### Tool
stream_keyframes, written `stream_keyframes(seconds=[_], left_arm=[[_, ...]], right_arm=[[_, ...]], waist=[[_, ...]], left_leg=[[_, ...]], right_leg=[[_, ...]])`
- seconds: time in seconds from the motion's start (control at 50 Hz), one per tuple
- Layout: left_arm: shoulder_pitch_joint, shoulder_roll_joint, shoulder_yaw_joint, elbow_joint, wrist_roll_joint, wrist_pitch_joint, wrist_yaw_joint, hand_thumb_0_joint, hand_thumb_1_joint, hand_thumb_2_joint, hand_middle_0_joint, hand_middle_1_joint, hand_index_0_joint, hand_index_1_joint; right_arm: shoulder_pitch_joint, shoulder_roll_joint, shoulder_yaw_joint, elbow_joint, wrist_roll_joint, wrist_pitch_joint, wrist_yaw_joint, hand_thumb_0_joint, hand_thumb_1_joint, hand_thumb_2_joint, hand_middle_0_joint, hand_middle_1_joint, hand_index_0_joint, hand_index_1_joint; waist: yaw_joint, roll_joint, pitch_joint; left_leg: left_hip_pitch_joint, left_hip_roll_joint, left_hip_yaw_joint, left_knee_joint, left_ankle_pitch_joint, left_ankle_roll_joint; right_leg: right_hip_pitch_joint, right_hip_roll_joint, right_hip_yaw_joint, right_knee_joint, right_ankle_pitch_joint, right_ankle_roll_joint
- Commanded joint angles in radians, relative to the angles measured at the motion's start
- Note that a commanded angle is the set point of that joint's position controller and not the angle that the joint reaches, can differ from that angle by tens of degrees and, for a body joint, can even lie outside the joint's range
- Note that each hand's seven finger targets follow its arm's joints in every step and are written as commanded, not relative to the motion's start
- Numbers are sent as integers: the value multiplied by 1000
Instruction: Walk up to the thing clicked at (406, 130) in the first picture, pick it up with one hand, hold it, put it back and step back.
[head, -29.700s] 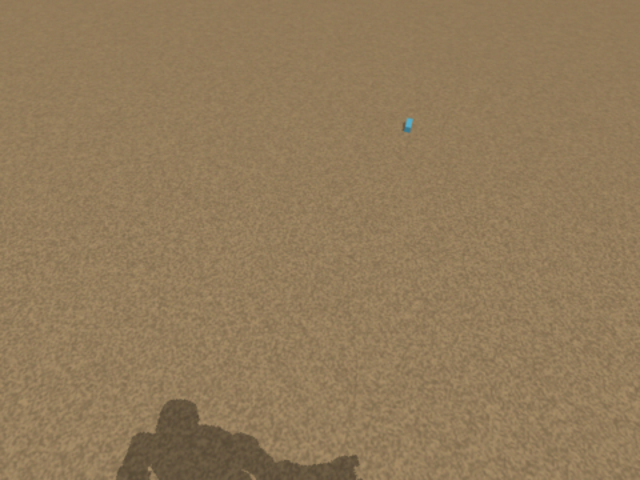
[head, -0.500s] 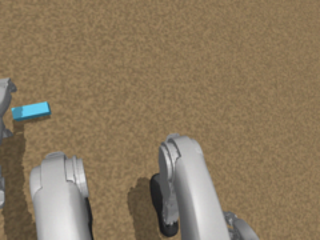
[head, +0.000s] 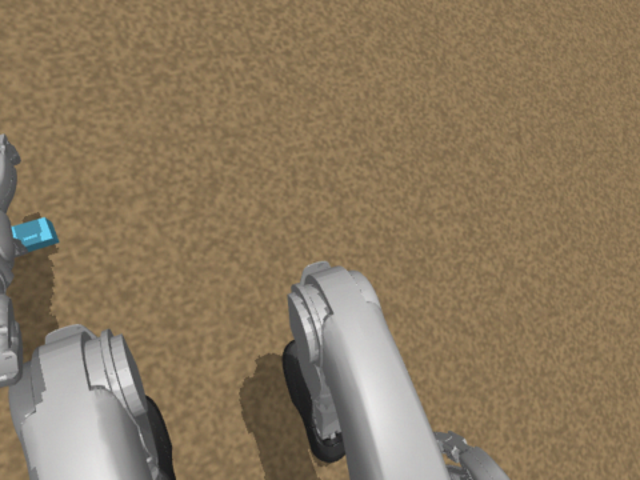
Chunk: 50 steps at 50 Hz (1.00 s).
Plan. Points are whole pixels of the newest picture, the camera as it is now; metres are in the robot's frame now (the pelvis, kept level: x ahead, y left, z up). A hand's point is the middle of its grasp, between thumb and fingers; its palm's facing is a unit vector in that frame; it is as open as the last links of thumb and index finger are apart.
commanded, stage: approach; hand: left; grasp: from above
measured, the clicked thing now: (16, 240) +0.47 +0.29 -0.30
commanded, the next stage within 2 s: close in in 0.10 s
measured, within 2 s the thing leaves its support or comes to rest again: neither
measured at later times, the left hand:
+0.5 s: hand out of the picture +0.45 +0.28 -0.19, palm faces -0.45 -0.12 -0.88, open 12.4 cm
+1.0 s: hand (11, 241) +0.46 +0.28 -0.26, palm faces -0.44 -0.13 -0.89, open 12.7 cm
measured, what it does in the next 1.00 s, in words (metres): stands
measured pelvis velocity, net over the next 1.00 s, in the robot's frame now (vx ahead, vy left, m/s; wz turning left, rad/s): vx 0.01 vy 0.01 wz -0.05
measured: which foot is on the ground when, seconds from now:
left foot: down 0.00-1.00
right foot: down 0.00-1.00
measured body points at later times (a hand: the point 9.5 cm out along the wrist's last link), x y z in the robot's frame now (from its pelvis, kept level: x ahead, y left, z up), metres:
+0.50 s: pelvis +0.00 +0.00 +0.00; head +0.24 +0.09 +0.37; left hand +0.47 +0.28 -0.14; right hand +0.07 -0.27 -0.09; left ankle +0.07 +0.14 -0.28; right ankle +0.10 -0.12 -0.28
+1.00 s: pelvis +0.01 +0.01 -0.02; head +0.28 +0.10 +0.33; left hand +0.47 +0.28 -0.21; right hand +0.02 -0.25 -0.09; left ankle +0.07 +0.14 -0.28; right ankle +0.10 -0.12 -0.28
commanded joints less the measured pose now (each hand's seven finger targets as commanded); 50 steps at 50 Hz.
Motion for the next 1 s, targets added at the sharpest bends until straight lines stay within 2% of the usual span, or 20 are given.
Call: stream_keyframes(seconds=[0.0, 0.1, 0.12, 0.16, 0.24, 0.34, 0.38, 0.4, 0.48, 0.5, 0.52, 0.58, 0.62, 0.7, 0.72, 0.76, 0.84, 0.88, 0.92, 0.98], left_arm=[[-175, 261, 14, -153, -53, -14, -14, 0, -299, 787, -317, -759, -308, -768], [-276, 297, 31, -321, -37, -94, -36, 0, -302, 802, -327, -759, -313, -773], [-268, 234, -12, -315, -32, -103, -40, 0, -291, 787, -329, -751, -317, -762], [-297, 221, -22, -361, -29, -118, -30, 0, -282, 801, -325, -765, -315, -774], [-243, 138, -73, -200, -18, -103, -11, 0, -313, 817, -291, -778, -286, -781], [-262, 206, -40, -147, 15, -95, 21, 0, -241, 841, -343, -770, -336, -777], [-250, 198, -39, -108, 25, -88, 34, 0, -234, 825, -338, -773, -334, -775], [-276, 199, -39, -79, 31, -88, 41, 0, -225, 805, -338, -764, -338, -763], [-291, 287, 29, -109, 43, -96, 78, 0, -282, 784, -312, -716, -297, -731], [-255, 240, -3, -37, 46, -91, 80, 0, -285, 783, -306, -728, -292, -741], [-278, 274, 20, -10, 53, -91, 87, 0, -283, 782, -299, -735, -288, -745], [-301, 243, -12, -28, 40, -101, 101, 0, -285, 794, -301, -726, -286, -740], [-294, 316, 25, -24, 40, -108, 115, 0, -271, 778, -304, -730, -293, -740], [-261, 329, 38, -4, 41, -118, 127, 0, -266, 782, -307, -717, -294, -728], [-286, 291, -5, 2, 39, -124, 127, 0, -269, 773, -301, -728, -291, -737], [-269, 397, 72, -39, 38, -135, 153, 0, -276, 782, -293, -731, -282, -740], [-239, 346, 32, 9, 42, -136, 166, 0, -251, 763, -304, -721, -297, -727], [-237, 405, 70, -20, 39, -137, 183, 0, -270, 782, -304, -711, -289, -724], [-214, 372, 45, 19, 48, -132, 187, 0, -256, 760, -312, -704, -300, -715], [-215, 391, 71, 17, 36, -129, 203, 0, -261, 777, -313, -701, -298, -715]], right_arm=[[167, -227, -72, -17, 9, 2, 1, 0, -896, -894, 200, 300, 200, 300], [204, -248, -98, -12, 11, 0, -7, 0, -898, -896, 200, 300, 200, 300], [216, -240, -101, 0, 11, -2, -8, 0, -897, -895, 200, 300, 200, 300], [226, -241, -107, 9, 12, -4, -8, 0, -894, -894, 200, 300, 200, 300], [222, -242, -111, 23, 14, -2, -11, 0, -893, -894, 200, 300, 200, 300], [201, -252, -94, 19, 8, -4, -14, 0, -888, -893, 200, 300, 200, 300], [187, -250, -85, 12, 2, -6, -12, 0, -886, -892, 200, 300, 200, 300], [193, -252, -82, 9, -4, -10, -9, 0, -886, -891, 200, 300, 200, 300], [179, -263, -71, 2, -20, -19, -5, 0, -887, -897, 200, 300, 200, 300], [170, -250, -64, 0, -23, -23, -1, 0, -889, -897, 200, 300, 200, 300], [171, -265, -66, 8, -33, -29, 4, 0, -887, -896, 200, 300, 200, 300], [156, -268, -54, -12, -40, -39, 4, 0, -884, -895, 200, 300, 200, 300], [163, -285, -45, -9, -49, -47, 9, 0, -885, -896, 200, 300, 200, 300], [174, -289, -31, -1, -66, -61, 16, 0, -883, -895, 200, 300, 200, 300], [157, -280, -19, -11, -70, -69, 25, 0, -884, -895, 200, 300, 200, 300], [178, -306, -17, 3, -76, -76, 26, 0, -882, -895, 200, 300, 200, 300], [167, -308, -3, 3, -94, -95, 47, 0, -883, -895, 200, 300, 200, 300], [169, -319, -3, 14, -95, -101, 52, 0, -883, -896, 200, 300, 200, 300], [161, -319, 4, 0, -101, -112, 62, 0, -885, -896, 200, 300, 200, 300], [165, -332, 6, 7, -103, -125, 74, 0, -884, -896, 200, 300, 200, 300]], waist=[[58, 203, -704], [32, 279, -723], [24, 283, -716], [19, 321, -725], [6, 263, -647], [32, 302, -626], [28, 288, -642], [-5, 275, -605], [17, 295, -627], [6, 298, -600], [-26, 279, -550], [-23, 296, -589], [-24, 287, -588], [-36, 299, -598], [-55, 316, -569], [-34, 330, -599], [-64, 346, -558], [-48, 367, -584], [-57, 373, -540], [-60, 352, -545]], left_leg=[[391, -22, 153, -201, 176, 77], [452, -21, 134, -191, 154, 59], [468, -23, 133, -193, 142, 56], [501, -26, 132, -213, 134, 50], [490, -24, 130, -217, 132, 51], [503, -27, 127, -237, 141, 48], [514, -26, 124, -227, 166, 49], [495, -26, 124, -215, 161, 53], [484, -24, 129, -206, 160, 56], [473, -24, 130, -204, 143, 55], [453, -22, 127, -199, 109, 57], [466, -22, 117, -202, 97, 55], [450, -19, 112, -192, 100, 57], [472, -14, 106, -166, 150, 53], [456, -13, 106, -158, 132, 53], [479, -12, 100, -162, 146, 50], [477, -8, 96, -141, 163, 46], [499, -5, 89, -145, 175, 43], [488, -4, 89, -141, 167, 43], [485, -1, 79, -132, 179, 43]], right_leg=[[499, 32, -68, -246, 237, -60], [437, 27, -88, -240, 191, -76], [410, 26, -91, -238, 180, -79], [393, 23, -104, -242, 182, -78], [335, 25, -120, -243, 192, -77], [323, 22, -128, -229, 191, -82], [333, 25, -130, -217, 218, -79], [324, 23, -131, -215, 221, -76], [356, 24, -121, -223, 218, -70], [341, 26, -119, -216, 203, -74], [311, 26, -129, -212, 172, -73], [321, 30, -133, -220, 158, -74], [348, 32, -134, -217, 159, -71], [375, 36, -140, -195, 219, -66], [366, 36, -134, -190, 207, -68], [387, 35, -150, -193, 212, -67], [381, 39, -161, -168, 241, -64], [394, 44, -167, -172, 251, -66], [376, 44, -172, -164, 244, -67], [391, 47, -179, -161, 261, -63]])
